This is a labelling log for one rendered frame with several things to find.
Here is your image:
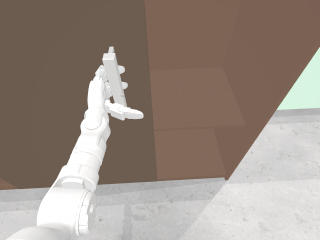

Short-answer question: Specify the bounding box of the left robot hand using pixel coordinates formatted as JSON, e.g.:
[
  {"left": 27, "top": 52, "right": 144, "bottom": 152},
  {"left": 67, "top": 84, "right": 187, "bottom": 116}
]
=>
[{"left": 87, "top": 65, "right": 144, "bottom": 121}]

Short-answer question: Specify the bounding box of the handle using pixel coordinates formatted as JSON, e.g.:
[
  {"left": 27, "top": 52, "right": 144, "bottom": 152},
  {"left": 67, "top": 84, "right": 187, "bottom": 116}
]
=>
[{"left": 102, "top": 46, "right": 127, "bottom": 108}]

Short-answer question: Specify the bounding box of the robot left forearm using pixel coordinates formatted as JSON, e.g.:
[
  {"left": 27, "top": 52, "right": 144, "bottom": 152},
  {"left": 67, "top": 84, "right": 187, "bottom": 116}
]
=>
[{"left": 37, "top": 107, "right": 111, "bottom": 225}]

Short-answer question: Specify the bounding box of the robot left upper arm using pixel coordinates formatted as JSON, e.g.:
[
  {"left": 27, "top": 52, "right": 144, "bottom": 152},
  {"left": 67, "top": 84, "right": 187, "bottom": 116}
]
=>
[{"left": 6, "top": 187, "right": 96, "bottom": 240}]

